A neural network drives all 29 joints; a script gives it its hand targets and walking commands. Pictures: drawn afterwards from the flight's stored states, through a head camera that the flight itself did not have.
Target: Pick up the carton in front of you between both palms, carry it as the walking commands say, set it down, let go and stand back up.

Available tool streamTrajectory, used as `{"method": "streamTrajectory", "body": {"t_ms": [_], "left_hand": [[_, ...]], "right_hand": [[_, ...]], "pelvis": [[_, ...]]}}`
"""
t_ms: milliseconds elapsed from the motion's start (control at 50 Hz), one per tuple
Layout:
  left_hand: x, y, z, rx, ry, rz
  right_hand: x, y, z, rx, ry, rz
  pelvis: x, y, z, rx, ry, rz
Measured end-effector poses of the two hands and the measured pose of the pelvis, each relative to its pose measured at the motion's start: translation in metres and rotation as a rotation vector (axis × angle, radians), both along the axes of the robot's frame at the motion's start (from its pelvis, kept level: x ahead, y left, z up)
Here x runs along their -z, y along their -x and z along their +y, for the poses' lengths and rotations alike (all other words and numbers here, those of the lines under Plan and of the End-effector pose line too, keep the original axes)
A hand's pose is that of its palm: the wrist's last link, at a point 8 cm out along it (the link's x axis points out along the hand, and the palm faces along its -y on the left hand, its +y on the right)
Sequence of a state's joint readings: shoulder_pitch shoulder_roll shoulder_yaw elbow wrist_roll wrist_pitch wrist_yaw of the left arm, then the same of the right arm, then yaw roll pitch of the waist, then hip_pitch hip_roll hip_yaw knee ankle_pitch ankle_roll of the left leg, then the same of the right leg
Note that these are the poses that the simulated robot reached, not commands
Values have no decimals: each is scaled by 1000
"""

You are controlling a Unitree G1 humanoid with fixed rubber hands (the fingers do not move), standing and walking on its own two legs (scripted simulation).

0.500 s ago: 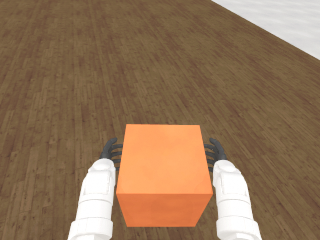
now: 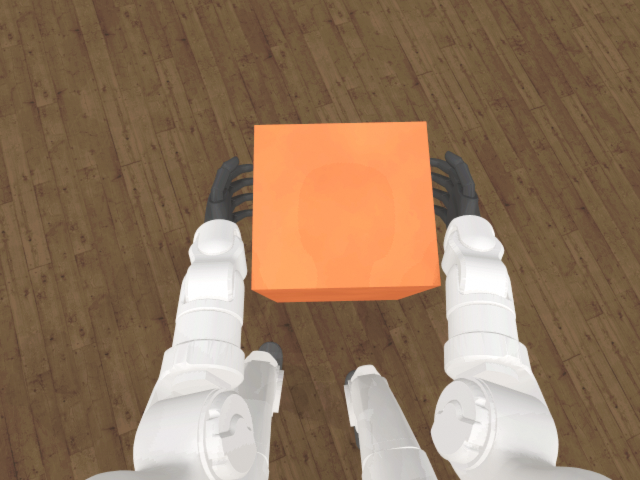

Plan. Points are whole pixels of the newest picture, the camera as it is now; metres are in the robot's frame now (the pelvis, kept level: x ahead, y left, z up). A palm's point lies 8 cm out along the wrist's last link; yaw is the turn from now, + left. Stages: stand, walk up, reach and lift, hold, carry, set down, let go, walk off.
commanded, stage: set down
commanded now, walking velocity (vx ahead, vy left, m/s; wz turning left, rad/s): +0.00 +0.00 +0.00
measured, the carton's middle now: (338, 227) +0.42 -0.03 -0.15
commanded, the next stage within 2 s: none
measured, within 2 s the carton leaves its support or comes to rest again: rests again in 1.78 s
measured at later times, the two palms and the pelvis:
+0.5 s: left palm (220, 214) +0.46 +0.16 -0.21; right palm (401, 202) +0.48 -0.14 -0.19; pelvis +0.01 -0.03 -0.12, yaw -2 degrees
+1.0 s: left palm (222, 224) +0.48 +0.19 -0.37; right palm (367, 208) +0.52 -0.11 -0.34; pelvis -0.03 -0.02 -0.23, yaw -6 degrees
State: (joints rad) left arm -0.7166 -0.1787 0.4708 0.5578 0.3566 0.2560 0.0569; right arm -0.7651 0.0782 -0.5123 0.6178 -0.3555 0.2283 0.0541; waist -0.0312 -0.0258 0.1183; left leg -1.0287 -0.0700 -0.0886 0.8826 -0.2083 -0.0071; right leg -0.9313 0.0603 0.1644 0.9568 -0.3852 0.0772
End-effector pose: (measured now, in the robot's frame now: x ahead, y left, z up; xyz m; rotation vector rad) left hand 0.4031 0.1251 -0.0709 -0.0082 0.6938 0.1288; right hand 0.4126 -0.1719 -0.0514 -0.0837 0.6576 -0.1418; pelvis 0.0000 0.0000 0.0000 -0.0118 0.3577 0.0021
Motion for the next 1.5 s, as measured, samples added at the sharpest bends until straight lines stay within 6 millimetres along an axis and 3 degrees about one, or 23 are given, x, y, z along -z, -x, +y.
{"method": "streamTrajectory", "body": {"t_ms": [80, 220, 380, 500, 800, 1220, 1360, 1500], "left_hand": [[33, -10, 5, -31, 16, -20], [64, -29, 15, -69, 30, -41], [104, -42, 25, -67, 16, -18], [140, -53, 33, -60, 4, -6], [236, -73, 50, -72, 12, -5], [362, -95, 75, -82, -22, 42], [385, -99, 77, -70, -49, 77], [396, -104, 75, -61, -49, 79]], "right_hand": [[32, -15, 5, 4, -37, -19], [61, -42, 16, 5, -77, -39], [100, -59, 26, -4, -71, -18], [141, -68, 33, -5, -73, -8], [232, -93, 51, -28, -57, -10], [359, -126, 76, -83, -37, 34], [393, -128, 77, -100, -41, 63], [409, -136, 74, -117, -50, 64]], "pelvis": [[21, -2, -9, 6, 0, 128], [55, -9, -23, 8, 8, 284], [88, -11, -30, 14, 15, 393], [119, -7, -29, 21, 21, 446], [194, 14, -18, 43, 43, 485], [272, 34, -17, 71, 39, 435], [285, 29, -16, 94, 11, 397], [294, 26, -19, 109, -12, 382]]}}
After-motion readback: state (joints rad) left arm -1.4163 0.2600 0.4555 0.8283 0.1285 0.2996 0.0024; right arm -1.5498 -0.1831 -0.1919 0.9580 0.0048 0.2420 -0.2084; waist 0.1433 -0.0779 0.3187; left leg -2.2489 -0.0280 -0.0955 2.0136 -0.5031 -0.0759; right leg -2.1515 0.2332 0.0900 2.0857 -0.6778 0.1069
